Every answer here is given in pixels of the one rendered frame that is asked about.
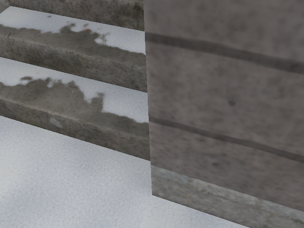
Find stairs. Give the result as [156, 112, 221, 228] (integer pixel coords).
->
[0, 0, 151, 161]

